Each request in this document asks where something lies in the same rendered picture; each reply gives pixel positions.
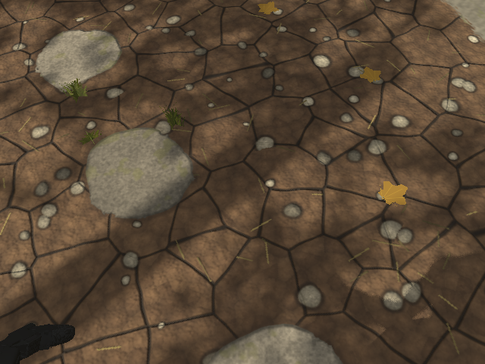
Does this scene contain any robot left hand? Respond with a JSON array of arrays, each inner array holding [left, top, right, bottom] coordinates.
[[0, 323, 75, 364]]

